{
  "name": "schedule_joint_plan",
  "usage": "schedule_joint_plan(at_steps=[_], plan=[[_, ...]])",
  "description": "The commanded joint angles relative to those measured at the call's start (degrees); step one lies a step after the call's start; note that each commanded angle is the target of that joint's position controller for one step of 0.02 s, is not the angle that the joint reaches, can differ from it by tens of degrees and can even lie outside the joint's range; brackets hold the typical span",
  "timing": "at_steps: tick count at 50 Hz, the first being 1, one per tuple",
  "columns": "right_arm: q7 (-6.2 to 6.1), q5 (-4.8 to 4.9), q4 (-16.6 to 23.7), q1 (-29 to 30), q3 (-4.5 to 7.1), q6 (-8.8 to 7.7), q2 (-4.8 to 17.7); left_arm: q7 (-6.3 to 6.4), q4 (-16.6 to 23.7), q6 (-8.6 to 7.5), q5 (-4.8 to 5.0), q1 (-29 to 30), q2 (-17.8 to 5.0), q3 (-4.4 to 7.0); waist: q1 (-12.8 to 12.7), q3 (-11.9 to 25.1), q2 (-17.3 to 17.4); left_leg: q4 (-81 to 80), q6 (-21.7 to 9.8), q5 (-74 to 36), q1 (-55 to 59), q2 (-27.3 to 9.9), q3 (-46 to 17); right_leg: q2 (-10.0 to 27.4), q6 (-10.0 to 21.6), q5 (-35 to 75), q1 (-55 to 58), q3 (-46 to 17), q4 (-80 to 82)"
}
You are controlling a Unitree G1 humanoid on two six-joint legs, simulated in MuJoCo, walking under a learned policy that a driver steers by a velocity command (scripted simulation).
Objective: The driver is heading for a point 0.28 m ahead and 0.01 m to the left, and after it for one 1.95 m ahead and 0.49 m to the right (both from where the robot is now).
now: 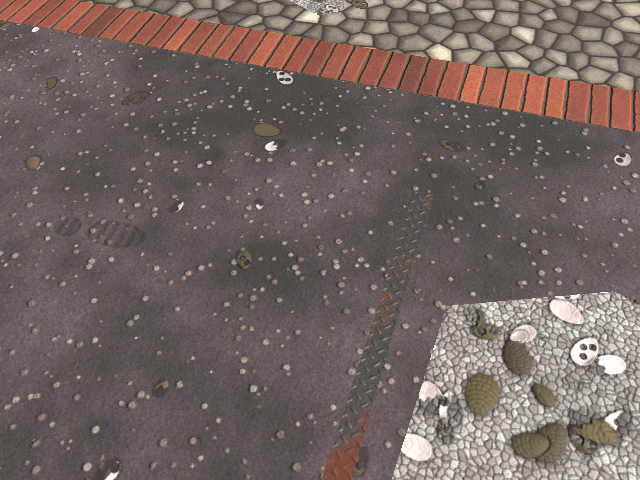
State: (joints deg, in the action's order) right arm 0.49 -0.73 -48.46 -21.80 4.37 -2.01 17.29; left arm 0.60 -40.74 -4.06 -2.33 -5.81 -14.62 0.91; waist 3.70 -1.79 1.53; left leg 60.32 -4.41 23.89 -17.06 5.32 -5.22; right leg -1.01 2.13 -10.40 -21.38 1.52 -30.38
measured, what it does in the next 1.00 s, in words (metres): walks ahead, turning right: left foot, then right foot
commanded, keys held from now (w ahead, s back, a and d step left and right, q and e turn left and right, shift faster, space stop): w+q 0.02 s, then w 0.04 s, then e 0.94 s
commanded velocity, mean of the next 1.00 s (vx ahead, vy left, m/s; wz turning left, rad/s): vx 0.15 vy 0.00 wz -0.28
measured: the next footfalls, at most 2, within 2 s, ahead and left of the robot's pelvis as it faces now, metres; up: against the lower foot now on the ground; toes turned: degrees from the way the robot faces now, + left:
left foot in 0.34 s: +0.28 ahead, +0.11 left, +0.00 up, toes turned +0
right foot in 0.76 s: +0.18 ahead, -0.10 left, +0.00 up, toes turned -16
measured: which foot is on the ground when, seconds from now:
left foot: up 0.00-0.32, down 0.34-0.74, up 0.76-1.00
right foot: down 0.00-0.34, up 0.36-0.74, down 0.76-1.00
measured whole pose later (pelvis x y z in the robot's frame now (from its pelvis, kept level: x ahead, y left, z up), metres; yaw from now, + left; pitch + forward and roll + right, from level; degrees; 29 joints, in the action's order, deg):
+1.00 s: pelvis +0.15 -0.01 +0.01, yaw -22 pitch +1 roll +2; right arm -1.0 -1.3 -45.3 -11.7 3.8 3.1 16.6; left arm 0.0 -42.3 2.4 -0.3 -14.0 -15.7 3.7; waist -0.1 -2.3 1.8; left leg 57.1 2.3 20.4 -28.5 -0.2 -1.1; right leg -4.5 4.7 -10.6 -14.6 -4.3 -24.6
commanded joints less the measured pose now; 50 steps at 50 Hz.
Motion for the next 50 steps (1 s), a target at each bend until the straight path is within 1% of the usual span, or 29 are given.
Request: schedule_joint_plan(at_steps=[1,3,5,8,10,13,15,16,17,18,19,20,21,22,23,24,27,30,34,36,37,38,39,40,41,42,44,46,50], plan=[[1.25,-1.44,4.3,0.9,0.57,0.47,3.5,0.27,0.3,-0.52,0.37,-7.8,-5.1,1.83,-3.8,1.3,-7.1,5.2,1.1,-4.4,-17.8,-7.2,0.2,16.9,6.1,-2.7,15.4,-18.5,18.3],[1.95,-1.72,4.6,1.2,0.22,1.26,2.4,-0.27,-1.3,-1.74,0.88,-10.2,-5.3,1.97,-3.4,1.9,-7.6,4.8,1.5,-6.3,-16.6,-6.9,0.6,15.3,6.5,7.4,14.2,-13.7,18.9],[1.99,-1.68,5.1,2.8,-0.18,1.25,1.1,-0.8,-3.0,-2.78,1.26,-12.1,-5.5,1.96,-2.8,1.5,-6.6,2.2,2.3,-7.4,-17.1,-5.4,-0.4,15.3,8.1,24.8,14.2,-10.1,18.1],[1.78,-1.84,5.9,6.4,-1.26,0.89,-0.3,-1.28,-5.0,-2.56,1.76,-11.9,-5.5,1.76,-1.7,1.6,-7.5,-8.9,3.6,-12.1,-15.1,-5.1,3.3,12.3,8.1,40.5,13.7,-3.8,16.3],[1.77,-1.62,6.5,10.9,-2.4,0.54,-1.5,-1.46,-6.2,-1.86,2.24,-12.6,-5.7,1.69,-3.1,2.1,-8.8,-18.1,4.2,-16.7,-9.3,-5.0,7.3,9.5,7.2,43.3,11.8,-1.5,15.3],[0.98,-0.95,6.7,13.6,-2.84,0.08,-0.6,-1.3,-8.7,-0.78,2.19,-16.5,-7.5,2.25,-4.6,3.0,-9.1,-24.7,3.9,-19.2,-5.2,-3.7,7.2,10.1,6.4,42.7,14.4,-4.4,11.3],[-0.05,-0.89,5.8,11.3,-2.54,-0.63,1.0,-0.93,-8.9,-0.22,2.45,-15.7,-8.7,2.78,-3.0,3.3,-8.1,-31.1,2.6,-20.8,-0.7,-3.6,5.8,10.3,5.2,37.7,15.0,-7.5,6.9],[-0.71,-1.42,4.7,8.4,-2.25,-1.27,2.2,-0.78,-8.8,0.0,2.93,-15.2,-8.5,2.85,-1.5,4.1,-6.0,-36.6,1.8,-26.1,5.1,-4.1,5.6,8.7,3.8,33.4,13.5,-7.5,2.3],[-1.44,-2.23,4.0,4.9,-1.44,-2.02,5.7,-0.62,-7.7,-0.2,3.23,-16.1,-6.8,2.44,-0.9,8.1,-1.5,-35.7,0.4,-41.7,14.7,-11.4,0.4,5.9,2.1,22.0,8.5,-6.6,-5.0],[-1.8,-2.47,4.8,1.5,-0.51,-1.92,10.0,-0.16,-6.0,-0.01,3.9,-20.5,-2.0,1.36,-1.6,15.5,9.4,-31.0,-5.5,-68.6,27.8,-27.9,-11.6,0.0,0.4,-11.3,-1.9,-2.2,-18.9],[-1.63,0.34,4.9,0.6,-0.06,-0.64,9.4,0.79,-7.5,1.82,3.62,-23.6,-4.0,2.1,-0.6,21.0,12.0,-31.8,-11.9,-71.8,27.0,-32.2,-16.2,-3.5,0.6,-30.0,-4.4,-1.6,-30.3],[-1.7,1.05,5.8,2.8,-0.56,0.1,6.8,0.87,-8.1,3.06,2.43,-22.4,-6.5,3.05,-1.3,16.7,6.3,-35.0,-12.3,-61.0,22.3,-29.7,-13.1,-1.7,0.3,-28.2,-7.0,-3.2,-36.2],[-2.13,0.69,6.5,7.2,-1.47,0.43,3.8,0.52,-7.7,3.76,1.62,-19.3,-6.0,3.31,-2.7,10.7,4.2,-38.2,-10.6,-50.6,16.5,-26.5,-9.5,0.0,-0.2,-24.1,-8.7,-3.3,-37.0],[-2.65,0.3,6.8,10.4,-2.07,0.67,2.0,0.2,-7.4,4.41,1.31,-17.5,-5.2,3.47,-4.2,6.4,4.6,-41.1,-8.9,-44.4,11.0,-23.9,-5.9,1.4,-1.1,-20.6,-8.4,-3.5,-35.6],[-3.12,0.08,6.9,12.1,-2.19,0.8,1.5,-0.11,-7.3,5.2,0.95,-17.2,-4.7,3.59,-5.4,4.5,5.9,-43.0,-7.9,-40.9,6.9,-22.0,-2.8,2.1,-2.1,-17.9,-6.6,-3.1,-34.6],[-3.28,-0.33,6.9,12.6,-2.08,0.83,1.7,-0.29,-7.5,5.91,0.76,-17.9,-4.1,3.6,-5.8,4.5,6.1,-43.5,-7.9,-40.4,4.4,-21.1,-0.4,1.4,-2.8,-16.2,-4.6,-1.9,-35.5],[-3.26,-0.72,6.5,12.9,-1.73,0.61,1.9,-0.65,-6.5,7.21,1.13,-17.0,-3.0,3.67,-6.5,5.4,5.4,-44.2,-8.6,-34.0,2.1,-21.2,3.3,1.6,-3.3,-14.0,-3.0,-1.1,-31.9],[-3.02,-1.0,6.1,13.2,-1.27,1.01,2.7,-1.65,-4.0,8.18,1.0,-12.5,-2.4,3.18,-5.3,4.6,7.4,-45.0,-8.0,-21.9,0.7,-21.3,5.2,2.7,-2.5,-11.8,-1.0,0.0,-22.7],[-2.38,-1.13,5.6,11.9,-0.08,2.05,5.6,-2.47,-1.3,8.21,1.34,-9.6,-3.8,3.22,-4.1,5.4,7.2,-42.7,-7.2,-16.5,1.2,-23.8,5.1,2.0,-0.8,-13.2,3.6,2.2,-13.9],[-2.31,-0.57,5.5,12.5,0.48,2.63,6.9,-2.54,-1.2,7.54,1.31,-11.6,-3.8,3.23,-5.7,5.6,5.0,-38.2,-4.2,-14.2,-0.9,-23.2,7.4,0.7,0.9,-9.1,9.9,3.5,-4.2],[-2.17,-0.8,4.8,10.7,0.62,3.11,6.2,-2.37,-1.8,6.97,1.13,-13.1,-4.9,3.56,-6.0,4.7,0.8,-33.0,-0.7,-10.2,-4.0,-21.4,9.8,0.7,1.9,-6.5,13.4,0.5,2.7],[-1.64,-1.04,5.0,8.0,0.12,3.78,3.0,-1.72,-1.1,6.24,0.56,-13.2,-9.5,4.43,-5.3,2.3,-13.6,-18.7,4.3,1.1,-11.0,-15.1,15.9,11.9,4.3,-6.6,14.2,-16.6,15.2],[-2.56,-0.61,8.6,11.6,-0.52,4.48,1.5,-1.29,0.8,6.26,0.83,-12.4,-17.5,6.32,-6.1,-2.1,-20.5,-10.4,7.0,12.7,-21.0,-5.1,12.8,24.1,11.9,2.9,8.4,-34.7,19.2],[-2.76,-0.94,8.9,15.1,-0.29,5.09,3.1,-0.54,-0.5,6.42,0.48,-15.0,-15.4,6.4,-7.7,-2.2,-13.1,-2.2,6.6,10.1,-18.7,-7.0,5.8,22.1,14.4,5.7,6.5,-30.7,17.8],[-2.38,-0.09,8.4,13.7,-0.22,5.15,2.7,-0.12,-0.3,6.46,0.98,-11.7,-12.5,5.48,-4.9,-2.0,-10.8,-0.7,6.2,4.7,-18.1,-7.4,4.0,18.0,13.2,4.6,5.9,-24.9,16.4],[-2.06,0.16,7.2,12.0,-0.05,4.63,3.1,-0.11,0.6,6.63,1.21,-7.5,-10.8,5.02,-2.9,-1.9,-9.0,-1.4,5.8,-0.3,-17.5,-7.5,3.4,13.8,10.8,2.9,6.4,-20.7,16.0],[-1.5,-1.29,5.5,9.2,0.53,4.07,4.4,-0.2,2.1,6.31,1.77,-4.6,-8.7,4.52,-2.4,2.2,-9.0,1.2,5.7,-3.9,-16.5,-6.3,4.2,10.6,10.0,12.5,10.8,-17.5,13.6],[-1.24,-0.89,5.8,9.4,0.47,4.16,3.6,-0.54,1.9,5.88,2.24,-6.9,-8.9,4.66,-3.0,4.6,-6.1,1.4,6.4,-4.1,-16.5,-6.0,3.8,10.7,10.4,17.0,14.0,-17.9,12.3],[-1.7,-0.43,7.4,12.1,0.04,4.66,2.9,-0.29,1.3,5.81,1.9,-10.4,-9.9,5.2,-5.3,3.7,-8.0,-5.6,7.1,-2.8,-18.0,-5.7,2.9,10.9,11.5,12.5,17.4,-22.0,12.1]])
Keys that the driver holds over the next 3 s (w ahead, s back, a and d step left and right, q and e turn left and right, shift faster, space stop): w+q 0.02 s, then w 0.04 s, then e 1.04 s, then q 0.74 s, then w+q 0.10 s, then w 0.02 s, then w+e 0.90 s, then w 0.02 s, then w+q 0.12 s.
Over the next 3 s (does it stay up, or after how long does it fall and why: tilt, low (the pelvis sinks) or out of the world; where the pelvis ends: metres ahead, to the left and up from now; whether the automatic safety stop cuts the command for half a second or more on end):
stays up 0.64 -0.08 -0.01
